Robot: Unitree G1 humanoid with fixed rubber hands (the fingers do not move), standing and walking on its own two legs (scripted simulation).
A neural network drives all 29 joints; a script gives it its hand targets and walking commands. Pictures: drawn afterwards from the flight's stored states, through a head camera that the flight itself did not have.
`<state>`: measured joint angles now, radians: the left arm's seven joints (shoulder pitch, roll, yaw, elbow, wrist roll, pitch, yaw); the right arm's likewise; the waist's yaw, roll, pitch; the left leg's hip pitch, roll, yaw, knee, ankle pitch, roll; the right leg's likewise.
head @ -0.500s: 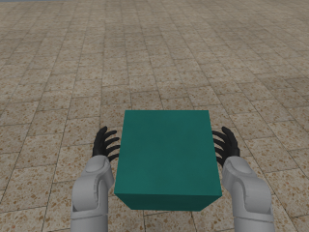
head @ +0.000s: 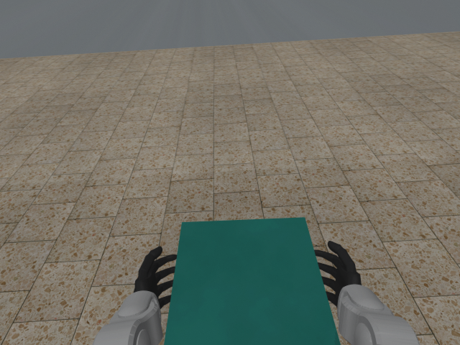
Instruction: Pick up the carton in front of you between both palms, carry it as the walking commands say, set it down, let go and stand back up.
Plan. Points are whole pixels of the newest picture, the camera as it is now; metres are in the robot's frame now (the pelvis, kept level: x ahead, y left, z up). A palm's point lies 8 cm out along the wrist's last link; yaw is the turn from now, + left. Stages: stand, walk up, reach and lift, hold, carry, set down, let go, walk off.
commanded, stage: carry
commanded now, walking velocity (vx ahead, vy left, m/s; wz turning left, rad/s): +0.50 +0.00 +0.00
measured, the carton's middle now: (246, 311) +0.22 +0.00 -0.01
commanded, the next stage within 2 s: none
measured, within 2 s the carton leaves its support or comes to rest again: neither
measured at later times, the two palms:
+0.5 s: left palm (169, 161) +0.54 +0.18 +0.07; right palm (295, 163) +0.51 -0.11 +0.08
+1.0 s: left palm (201, 105) +0.83 +0.13 +0.07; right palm (293, 103) +0.85 -0.17 +0.06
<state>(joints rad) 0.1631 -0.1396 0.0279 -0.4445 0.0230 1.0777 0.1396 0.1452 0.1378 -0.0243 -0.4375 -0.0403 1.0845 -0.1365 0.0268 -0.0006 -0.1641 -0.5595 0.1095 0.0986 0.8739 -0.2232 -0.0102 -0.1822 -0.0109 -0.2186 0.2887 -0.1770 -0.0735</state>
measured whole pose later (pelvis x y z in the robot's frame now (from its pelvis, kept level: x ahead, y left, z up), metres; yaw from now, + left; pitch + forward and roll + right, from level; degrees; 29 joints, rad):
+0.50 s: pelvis +0.30 +0.06 +0.00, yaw -4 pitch +4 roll -1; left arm 0.10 -0.14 0.03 -0.53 0.03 1.13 0.14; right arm 0.11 0.14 -0.04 -0.52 -0.01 1.11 -0.15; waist -0.03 -0.01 -0.10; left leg -0.24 0.04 0.22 0.33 -0.17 0.06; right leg -0.54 -0.11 -0.08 1.02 -0.26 0.00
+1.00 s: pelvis +0.62 -0.02 +0.00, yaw +0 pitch +4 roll +2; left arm 0.14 -0.14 0.03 -0.52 0.02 1.09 0.13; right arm 0.11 0.14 -0.02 -0.51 -0.04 1.11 -0.14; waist 0.02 0.01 -0.07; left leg -0.53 0.10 0.09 1.00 -0.27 0.00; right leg -0.23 -0.05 -0.22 0.32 -0.16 -0.06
